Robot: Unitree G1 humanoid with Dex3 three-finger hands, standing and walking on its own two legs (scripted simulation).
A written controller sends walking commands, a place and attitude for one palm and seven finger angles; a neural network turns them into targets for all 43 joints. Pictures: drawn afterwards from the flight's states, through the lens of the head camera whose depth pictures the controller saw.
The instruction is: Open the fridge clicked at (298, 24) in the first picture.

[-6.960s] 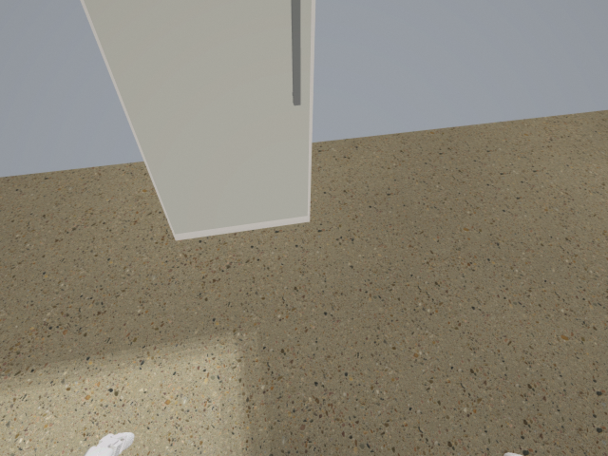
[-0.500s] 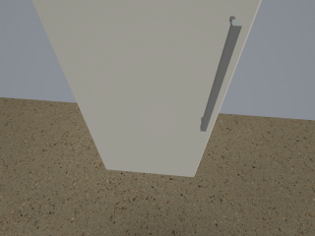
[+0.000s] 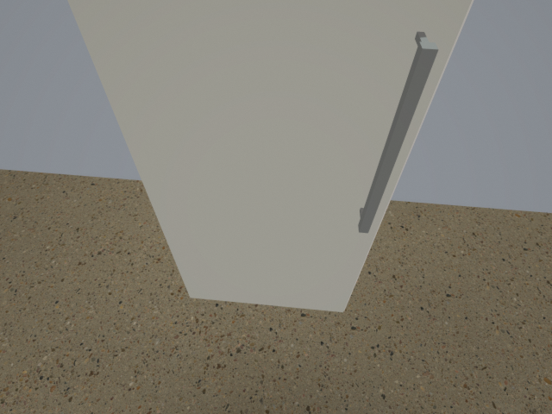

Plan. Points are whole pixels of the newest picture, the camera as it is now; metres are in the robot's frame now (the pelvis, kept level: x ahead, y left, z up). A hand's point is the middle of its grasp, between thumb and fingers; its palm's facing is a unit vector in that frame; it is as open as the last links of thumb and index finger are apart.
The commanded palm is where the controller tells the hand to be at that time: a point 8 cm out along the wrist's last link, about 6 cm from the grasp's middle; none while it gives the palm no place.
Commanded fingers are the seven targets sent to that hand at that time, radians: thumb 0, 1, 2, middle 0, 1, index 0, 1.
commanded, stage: look again from close up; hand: right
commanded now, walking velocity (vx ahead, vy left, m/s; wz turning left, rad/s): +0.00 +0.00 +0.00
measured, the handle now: (386, 153) +0.54 -0.17 +0.08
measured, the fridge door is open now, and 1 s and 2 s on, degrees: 0 0 0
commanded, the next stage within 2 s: shuffle to correct the standing spot in 0.04 s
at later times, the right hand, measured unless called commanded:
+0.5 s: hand out of the picture +0.00 -0.17 -0.20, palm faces +0.04 +0.99 -0.13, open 7.4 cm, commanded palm none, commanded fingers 0.00 -0.90 -0.90 0.20 0.30 0.20 0.30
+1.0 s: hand out of the picture +0.15 -0.18 -0.19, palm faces +0.09 +0.98 -0.18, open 7.3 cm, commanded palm none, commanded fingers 0.00 -0.90 -0.90 0.20 0.30 0.20 0.30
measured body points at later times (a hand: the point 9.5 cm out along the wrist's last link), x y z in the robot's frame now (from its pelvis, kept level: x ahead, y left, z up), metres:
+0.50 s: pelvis +0.05 -0.01 -0.02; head +0.06 -0.03 +0.43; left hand +0.03 +0.21 -0.17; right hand +0.00 -0.23 -0.19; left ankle -0.02 +0.10 -0.74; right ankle -0.01 -0.12 -0.74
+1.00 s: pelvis +0.07 +0.00 -0.02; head +0.10 -0.02 +0.43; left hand +0.12 +0.24 -0.16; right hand +0.14 -0.23 -0.18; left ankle +0.13 +0.12 -0.74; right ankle +0.07 -0.10 -0.75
